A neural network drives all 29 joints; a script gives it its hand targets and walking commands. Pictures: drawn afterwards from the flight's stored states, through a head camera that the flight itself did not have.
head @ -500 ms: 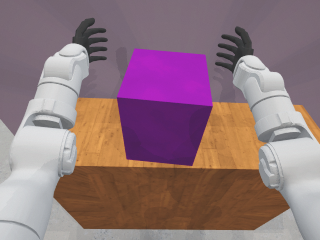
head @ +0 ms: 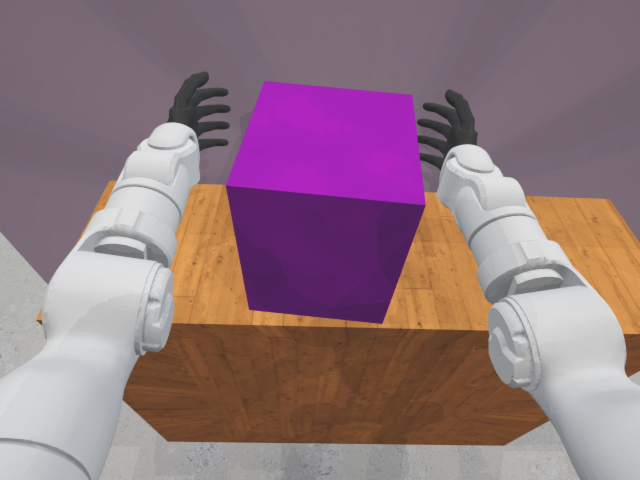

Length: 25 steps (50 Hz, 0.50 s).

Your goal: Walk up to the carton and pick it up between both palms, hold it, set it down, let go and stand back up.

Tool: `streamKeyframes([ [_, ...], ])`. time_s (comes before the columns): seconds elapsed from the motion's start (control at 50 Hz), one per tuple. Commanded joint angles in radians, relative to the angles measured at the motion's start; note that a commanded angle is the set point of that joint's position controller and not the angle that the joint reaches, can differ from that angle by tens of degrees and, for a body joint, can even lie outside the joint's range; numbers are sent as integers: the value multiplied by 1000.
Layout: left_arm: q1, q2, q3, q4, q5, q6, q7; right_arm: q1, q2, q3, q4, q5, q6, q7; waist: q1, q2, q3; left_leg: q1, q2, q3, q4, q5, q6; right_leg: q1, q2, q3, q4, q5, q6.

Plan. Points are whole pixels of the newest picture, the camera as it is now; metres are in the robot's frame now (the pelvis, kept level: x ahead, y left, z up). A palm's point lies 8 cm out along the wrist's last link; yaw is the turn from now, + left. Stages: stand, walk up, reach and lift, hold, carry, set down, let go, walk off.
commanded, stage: reach and lift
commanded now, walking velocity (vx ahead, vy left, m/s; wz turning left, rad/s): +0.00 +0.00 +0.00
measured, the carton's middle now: (326, 208) +0.45 -0.02 +0.08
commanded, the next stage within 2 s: none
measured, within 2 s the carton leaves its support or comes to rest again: neither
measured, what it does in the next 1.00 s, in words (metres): stands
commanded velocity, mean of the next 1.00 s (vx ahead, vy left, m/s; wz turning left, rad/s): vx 0.00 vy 0.00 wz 0.00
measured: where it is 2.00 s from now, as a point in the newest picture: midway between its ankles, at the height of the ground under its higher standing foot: outside the picture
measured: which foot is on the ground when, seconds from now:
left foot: down 0.00-1.00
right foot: down 0.00-1.00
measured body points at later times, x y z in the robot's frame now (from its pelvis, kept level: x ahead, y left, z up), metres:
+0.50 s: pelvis +0.00 +0.00 +0.00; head +0.03 +0.03 +0.45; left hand +0.49 +0.14 +0.15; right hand +0.44 -0.19 +0.15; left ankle +0.01 +0.12 -0.75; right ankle +0.00 -0.11 -0.75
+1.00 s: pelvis +0.00 +0.00 +0.00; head +0.03 +0.02 +0.44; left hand +0.49 +0.12 +0.15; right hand +0.45 -0.17 +0.14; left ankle +0.01 +0.12 -0.75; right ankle +0.00 -0.11 -0.75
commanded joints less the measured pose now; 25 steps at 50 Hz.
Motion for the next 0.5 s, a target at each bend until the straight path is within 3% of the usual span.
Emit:
streamKeyframes([
  [0.0,-516,121,25,-158,1,-77,11,-487,-121,-32,-180,-40,-64,-1,5,88,-558,307,-33,-1,35,243,-29,106,-3,-17,33,377,46],
  [0.06,-510,110,13,-140,-6,-113,10,-469,-116,-47,-166,-48,-80,-1,-5,98,-576,270,-34,-3,29,203,-29,86,-11,-14,43,355,50],
  [0.12,-459,88,11,-42,10,-134,4,-414,-97,-58,-73,-75,-87,-5,-20,85,-491,258,-28,-10,28,169,-22,42,-14,-15,38,300,49],
  [0.18,-434,83,9,0,6,-177,-9,-397,-76,-49,-66,-72,-110,-3,-8,73,-476,213,-32,-10,22,156,-14,45,-20,-10,46,289,51],
  [0.24,-436,60,13,-56,28,-212,-6,-373,-79,-59,-84,-77,-152,-2,-8,121,-563,256,-30,-9,58,270,-40,36,-10,-22,67,368,46],
  [0.26,-615,114,34,-305,52,-177,23,-451,-169,-114,-245,-88,-174,-7,-18,176,-842,420,-39,4,117,438,-91,43,32,-48,92,513,53],
  [0.28,-521,90,30,-152,61,-130,26,-435,-158,-64,-151,-76,-151,-2,-21,169,-655,465,-18,4,130,478,-100,17,37,-40,74,520,51],
  [0.3,-496,60,40,-202,52,-113,21,-398,-164,-64,-126,-66,-145,-8,-13,147,-641,446,-24,-1,121,446,-90,8,31,-41,54,467,61],
  [0.4,-400,52,44,-76,63,-126,8,-366,-112,-17,-79,-32,-136,-8,12,95,-486,311,-30,-1,67,276,-45,28,6,-21,48,379,68],
  [0.48,-399,55,33,-8,45,-186,10,-371,-96,-13,-44,-39,-155,12,25,87,-463,265,-21,-10,60,212,-33,-31,-4,-19,54,277,53],
])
